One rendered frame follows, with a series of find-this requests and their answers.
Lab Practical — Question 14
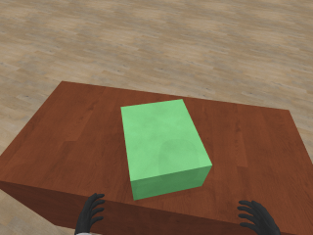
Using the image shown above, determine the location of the pedestal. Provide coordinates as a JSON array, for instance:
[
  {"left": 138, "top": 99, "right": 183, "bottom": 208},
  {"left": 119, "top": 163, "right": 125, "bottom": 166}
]
[{"left": 0, "top": 80, "right": 313, "bottom": 235}]

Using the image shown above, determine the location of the right robot hand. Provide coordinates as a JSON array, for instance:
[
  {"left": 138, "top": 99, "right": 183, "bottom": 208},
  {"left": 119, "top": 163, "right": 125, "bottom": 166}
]
[{"left": 237, "top": 200, "right": 281, "bottom": 235}]

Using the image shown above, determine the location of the carton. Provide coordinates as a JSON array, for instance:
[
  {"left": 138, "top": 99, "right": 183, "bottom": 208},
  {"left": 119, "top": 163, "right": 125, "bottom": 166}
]
[{"left": 120, "top": 99, "right": 212, "bottom": 201}]

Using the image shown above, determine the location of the left robot hand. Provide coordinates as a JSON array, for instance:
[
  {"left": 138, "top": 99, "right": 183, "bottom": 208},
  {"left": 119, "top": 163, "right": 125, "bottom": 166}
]
[{"left": 74, "top": 193, "right": 105, "bottom": 235}]

